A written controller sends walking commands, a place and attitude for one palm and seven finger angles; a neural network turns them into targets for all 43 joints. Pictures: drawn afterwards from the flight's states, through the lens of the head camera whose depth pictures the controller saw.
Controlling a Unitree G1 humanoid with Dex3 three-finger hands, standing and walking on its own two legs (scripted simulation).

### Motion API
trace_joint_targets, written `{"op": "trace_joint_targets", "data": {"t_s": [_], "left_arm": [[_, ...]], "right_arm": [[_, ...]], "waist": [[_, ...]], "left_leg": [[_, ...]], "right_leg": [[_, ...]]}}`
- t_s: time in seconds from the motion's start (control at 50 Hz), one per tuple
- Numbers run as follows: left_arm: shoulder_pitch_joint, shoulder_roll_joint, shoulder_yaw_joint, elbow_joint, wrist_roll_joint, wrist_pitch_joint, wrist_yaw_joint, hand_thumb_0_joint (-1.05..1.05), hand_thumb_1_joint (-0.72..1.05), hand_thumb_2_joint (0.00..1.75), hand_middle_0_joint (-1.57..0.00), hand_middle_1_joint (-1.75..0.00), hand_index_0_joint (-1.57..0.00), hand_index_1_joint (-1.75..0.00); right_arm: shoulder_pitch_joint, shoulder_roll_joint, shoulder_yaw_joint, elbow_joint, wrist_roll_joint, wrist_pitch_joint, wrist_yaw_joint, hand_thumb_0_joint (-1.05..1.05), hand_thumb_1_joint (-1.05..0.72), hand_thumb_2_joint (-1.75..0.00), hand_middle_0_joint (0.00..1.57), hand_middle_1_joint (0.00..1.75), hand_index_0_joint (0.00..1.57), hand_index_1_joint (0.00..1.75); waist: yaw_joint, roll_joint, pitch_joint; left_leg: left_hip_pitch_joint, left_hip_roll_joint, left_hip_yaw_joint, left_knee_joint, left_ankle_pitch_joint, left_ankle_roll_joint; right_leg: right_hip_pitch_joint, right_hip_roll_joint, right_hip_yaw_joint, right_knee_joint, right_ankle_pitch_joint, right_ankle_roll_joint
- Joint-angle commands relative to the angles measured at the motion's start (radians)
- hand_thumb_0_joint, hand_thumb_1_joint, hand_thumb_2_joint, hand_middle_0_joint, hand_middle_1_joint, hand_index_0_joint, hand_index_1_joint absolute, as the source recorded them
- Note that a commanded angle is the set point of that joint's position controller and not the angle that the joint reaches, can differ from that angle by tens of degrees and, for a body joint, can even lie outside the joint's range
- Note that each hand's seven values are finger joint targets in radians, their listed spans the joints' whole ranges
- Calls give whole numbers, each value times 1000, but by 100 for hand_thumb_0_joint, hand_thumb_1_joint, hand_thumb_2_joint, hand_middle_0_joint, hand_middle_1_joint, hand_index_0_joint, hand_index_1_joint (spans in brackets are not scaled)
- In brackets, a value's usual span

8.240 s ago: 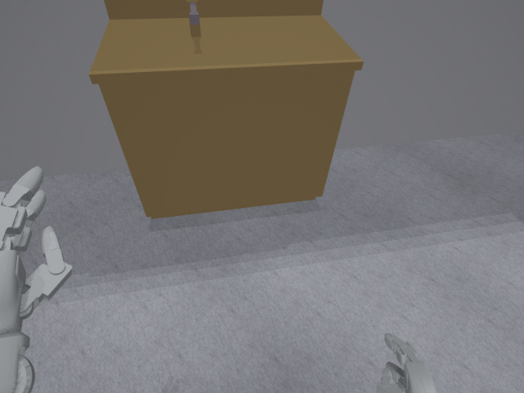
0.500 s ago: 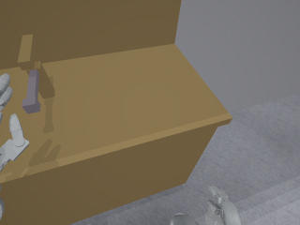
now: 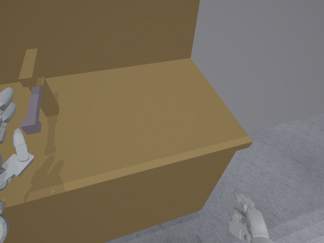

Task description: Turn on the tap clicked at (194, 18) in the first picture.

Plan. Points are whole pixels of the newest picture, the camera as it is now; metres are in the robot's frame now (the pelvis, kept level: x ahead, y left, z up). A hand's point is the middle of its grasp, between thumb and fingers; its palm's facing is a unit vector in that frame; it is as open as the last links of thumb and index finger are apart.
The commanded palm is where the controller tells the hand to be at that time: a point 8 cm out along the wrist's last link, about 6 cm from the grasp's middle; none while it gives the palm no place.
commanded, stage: come to a stop and stand still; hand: left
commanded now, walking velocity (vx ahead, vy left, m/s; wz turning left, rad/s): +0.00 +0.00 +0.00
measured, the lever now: (31, 125) +0.33 +0.32 +0.13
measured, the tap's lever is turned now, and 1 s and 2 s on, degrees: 0 0 0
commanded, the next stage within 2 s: look again from close up in 0.86 s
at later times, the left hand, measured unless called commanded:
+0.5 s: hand (16, 200) +0.16 +0.26 +0.14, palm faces +0.43 -0.83 -0.35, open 7.4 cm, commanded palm +0.10 +0.27 +0.18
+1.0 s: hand (4, 195) +0.16 +0.26 +0.16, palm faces +0.44 -0.84 -0.31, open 7.4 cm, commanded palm +0.10 +0.29 +0.18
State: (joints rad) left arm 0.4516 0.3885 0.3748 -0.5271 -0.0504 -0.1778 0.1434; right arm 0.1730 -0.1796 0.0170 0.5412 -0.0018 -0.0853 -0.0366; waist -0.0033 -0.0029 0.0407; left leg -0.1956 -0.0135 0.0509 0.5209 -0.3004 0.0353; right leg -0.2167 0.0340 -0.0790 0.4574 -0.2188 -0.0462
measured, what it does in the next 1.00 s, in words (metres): stands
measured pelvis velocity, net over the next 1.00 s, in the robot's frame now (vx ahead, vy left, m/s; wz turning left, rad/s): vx -0.04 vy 0.00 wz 0.05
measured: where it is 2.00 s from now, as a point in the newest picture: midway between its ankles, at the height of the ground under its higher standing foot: outside the picture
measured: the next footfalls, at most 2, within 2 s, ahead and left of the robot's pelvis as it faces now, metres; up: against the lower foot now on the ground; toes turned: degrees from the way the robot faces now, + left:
none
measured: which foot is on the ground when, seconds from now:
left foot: down 0.00-1.00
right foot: down 0.00-1.00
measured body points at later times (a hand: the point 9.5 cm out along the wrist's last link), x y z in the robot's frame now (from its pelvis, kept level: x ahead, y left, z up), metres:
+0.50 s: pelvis -0.05 -0.02 -0.01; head -0.03 +0.01 +0.44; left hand +0.13 +0.30 +0.16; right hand +0.09 -0.27 -0.09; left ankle -0.01 +0.08 -0.74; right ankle +0.02 -0.09 -0.74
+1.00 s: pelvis -0.04 +0.00 +0.00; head -0.03 +0.01 +0.45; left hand +0.13 +0.31 +0.18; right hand +0.15 -0.20 -0.07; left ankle -0.01 +0.09 -0.74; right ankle +0.02 -0.09 -0.74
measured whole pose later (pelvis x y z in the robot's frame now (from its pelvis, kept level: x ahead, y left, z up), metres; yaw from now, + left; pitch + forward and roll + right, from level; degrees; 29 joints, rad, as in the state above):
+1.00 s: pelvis -0.04 +0.00 +0.00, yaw +3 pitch -1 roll +0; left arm 0.38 0.40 0.33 -0.38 -0.12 -0.24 0.12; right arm 0.21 -0.20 0.04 0.60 0.02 -0.18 0.05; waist 0.05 -0.04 0.03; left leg -0.28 -0.06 0.02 0.51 -0.22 0.05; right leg -0.31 -0.02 -0.11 0.52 -0.19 -0.04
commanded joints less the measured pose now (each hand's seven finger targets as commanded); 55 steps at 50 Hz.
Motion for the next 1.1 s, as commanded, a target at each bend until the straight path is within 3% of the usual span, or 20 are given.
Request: {"op": "trace_joint_targets", "data": {"t_s": [0.0, 0.02, 0.04, 0.06, 0.08, 0.1, 0.12, 0.14, 0.18, 0.22, 0.3, 0.32, 0.34, 0.36, 0.42, 0.54, 0.6, 0.72, 0.74, 1.08], "left_arm": [[-21, 102, 76, -121, -17, -33, 21, 0, 90, 90, -20, -30, -20, -30], [-35, 103, 70, -124, -15, -29, 23, 0, 90, 90, -20, -30, -20, -30], [-929, 875, 236, -479, -43, -170, 40, 0, 90, 90, -20, -30, -20, -30], [-623, 396, 315, -13, 13, -108, 10, 0, 90, 90, -20, -30, -20, -30], [-507, 321, 195, 96, -3, -80, 2, 0, 90, 90, -20, -30, -20, -30], [-475, 378, 229, 61, -5, -85, -4, 0, 90, 90, -20, -30, -20, -30], [-417, 340, 182, 25, -17, -102, -18, 0, 90, 90, -20, -30, -20, -30], [-328, 281, 144, 61, -26, -102, -27, 0, 90, 90, -20, -30, -20, -30], [-151, 213, 72, 5, -51, -121, -32, 0, 90, 90, -20, -30, -20, -30], [-57, 218, 76, -13, -71, -141, -17, 0, 90, 90, -20, -30, -20, -30], [-83, 301, 162, -24, -83, -165, 19, 0, 90, 90, -20, -30, -20, -30], [-103, 309, 162, -36, -85, -173, 23, 0, 90, 90, -20, -30, -20, -30], [-158, 369, 201, -79, -77, -177, 32, 0, 90, 90, -20, -30, -20, -30], [-163, 327, 167, -59, -75, -179, 32, 0, 90, 90, -20, -30, -20, -30], [-184, 290, 110, -77, -69, -178, 37, 0, 90, 90, -20, -30, -20, -30], [-196, 250, 67, -120, -49, -178, 38, 0, 90, 90, -20, -30, -20, -30], [-218, 220, 63, -82, -38, -176, 30, 0, 90, 90, -20, -30, -20, -30], [-178, 197, 68, -34, -55, -160, 4, 0, 90, 90, -20, -30, -20, -30], [-167, 196, 69, -24, -58, -154, 2, 0, 90, 90, -20, -30, -20, -30], [-146, 194, 67, -113, -81, -113, -2, 0, 90, 90, -20, -30, -20, -30]], "right_arm": [[-34, -138, -51, -130, 13, -32, -19, 0, -90, -90, 20, 30, 20, 30], [-39, -131, -46, -128, 11, -28, -22, 0, -90, -90, 20, 30, 20, 30], [159, -185, 161, -296, 84, 13, -89, 0, -90, -90, 20, 30, 20, 30], [83, -86, -7, -180, 70, -45, -64, 0, -90, -90, 20, 30, 20, 30], [33, -152, 5, -148, 32, -51, -29, 0, -90, -90, 20, 30, 20, 30], [16, -193, -20, -152, 11, -61, -10, 0, -90, -90, 20, 30, 20, 30], [18, -194, -23, -155, 7, -75, 8, 0, -90, -90, 20, 30, 20, 30], [-19, -190, -24, -137, 10, -84, 26, 0, -90, -90, 20, 30, 20, 30], [37, -201, -33, -161, 18, -109, 57, 0, -90, -90, 20, 30, 20, 30], [50, -200, -35, -157, 26, -137, 75, 0, -90, -90, 20, 30, 20, 30], [46, -208, -35, -115, 23, -158, 65, 0, -90, -90, 20, 30, 20, 30], [46, -212, -35, -102, 20, -163, 63, 0, -90, -90, 20, 30, 20, 30], [28, -218, -33, -91, 18, -157, 60, 0, -90, -90, 20, 30, 20, 30], [39, -205, -33, -75, 16, -158, 55, 0, -90, -90, 20, 30, 20, 30], [37, -208, -37, -48, 14, -171, 62, 0, -90, -90, 20, 30, 20, 30], [10, -210, -36, -28, 20, -194, 73, 0, -90, -90, 20, 30, 20, 30], [20, -208, -47, -41, 20, -192, 74, 0, -90, -90, 20, 30, 20, 30], [2, -190, -51, -66, 23, -171, 77, 0, -90, -90, 20, 30, 20, 30], [-10, -196, -52, -66, 26, -166, 77, 0, -90, -90, 20, 30, 20, 30], [-17, -182, -57, -86, 42, -153, 59, 0, -90, -90, 20, 30, 20, 30]], "waist": [[-1, -40, -203], [1, -44, -182], [-50, 176, -41], [6, 17, -94], [9, 36, -91], [27, 59, -108], [36, 27, -139], [39, 48, -175], [60, 15, -173], [70, -35, -150], [56, -116, -122], [50, -97, -125], [43, -52, -147], [38, -31, -155], [41, 43, -120], [38, 136, -118], [41, 107, -100], [40, 32, -122], [37, 56, -124], [35, 59, -159]], "left_leg": [[-38, 61, -79, 7, 237, -68], [-25, 48, -76, -17, 140, -55], [-137, 32, -116, -87, 338, -14], [-58, 151, -136, -85, 234, -18], [-32, 120, -121, -114, 227, -18], [-74, 106, -103, -111, 122, -16], [-102, 76, -90, -86, 71, -5], [-64, 75, -71, -80, 46, -1], [-91, 50, -68, -39, 38, 5], [-101, 30, -70, -2, 16, 7], [-118, 21, -91, 31, -19, 0], [-115, 18, -97, 50, -25, -1], [-97, 22, -108, 43, -27, 0], [-108, 19, -105, 37, -33, 1], [-96, 14, -113, 66, -59, -3], [-137, 75, -208, -128, -110, 5], [-240, 112, -251, -211, -136, -9], [-182, 97, -214, -188, 15, -35], [-158, 99, -219, -197, 28, -41], [-97, 63, -182, -108, 121, -30]], "right_leg": [[118, -195, 243, -88, 415, -68], [66, -200, 260, -125, 292, -58], [40, -82, 86, -101, 132, 82], [-59, -120, 79, -50, -83, 45], [-56, -94, 89, -51, -76, 29], [-49, -101, 108, -65, -70, 24], [-14, -113, 130, -83, -40, 18], [-14, -112, 148, -72, -19, 9], [-4, -150, 169, -96, -3, 5], [-37, -176, 197, -136, -75, -1], [-95, -201, 214, -169, -196, -11], [-111, -214, 227, -173, -219, -18], [-111, -214, 233, -156, -218, -25], [-97, -222, 217, -147, -218, -24], [-152, -241, 238, -164, -263, -39], [-85, -142, 118, -20, -155, -1], [11, -110, 72, 56, -54, 24], [23, -118, 75, 32, 9, 25], [8, -112, 78, 39, 0, 23], [33, -162, 120, -39, 65, 14]]}}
